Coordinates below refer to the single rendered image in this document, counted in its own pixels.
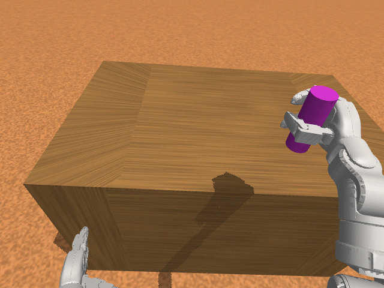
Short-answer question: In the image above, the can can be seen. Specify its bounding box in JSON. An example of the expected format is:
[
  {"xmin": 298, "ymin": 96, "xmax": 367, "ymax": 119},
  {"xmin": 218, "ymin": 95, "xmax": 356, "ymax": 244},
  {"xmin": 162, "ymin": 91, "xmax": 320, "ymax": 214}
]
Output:
[{"xmin": 286, "ymin": 86, "xmax": 339, "ymax": 153}]

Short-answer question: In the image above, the left robot hand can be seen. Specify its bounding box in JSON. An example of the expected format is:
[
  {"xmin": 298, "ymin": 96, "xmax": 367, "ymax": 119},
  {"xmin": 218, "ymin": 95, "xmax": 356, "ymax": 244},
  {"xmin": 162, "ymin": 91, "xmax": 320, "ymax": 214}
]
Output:
[{"xmin": 59, "ymin": 226, "xmax": 118, "ymax": 288}]

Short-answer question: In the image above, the right robot hand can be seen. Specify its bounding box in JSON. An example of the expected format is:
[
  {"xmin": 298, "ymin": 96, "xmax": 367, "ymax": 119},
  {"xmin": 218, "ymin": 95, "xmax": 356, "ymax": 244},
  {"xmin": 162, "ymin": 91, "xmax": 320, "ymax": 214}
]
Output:
[{"xmin": 280, "ymin": 85, "xmax": 361, "ymax": 152}]

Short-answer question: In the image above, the right robot arm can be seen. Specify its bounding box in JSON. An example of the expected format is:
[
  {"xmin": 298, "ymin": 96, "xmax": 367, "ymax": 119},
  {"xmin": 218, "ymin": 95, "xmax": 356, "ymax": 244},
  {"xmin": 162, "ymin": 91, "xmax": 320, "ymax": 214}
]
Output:
[{"xmin": 326, "ymin": 137, "xmax": 384, "ymax": 288}]

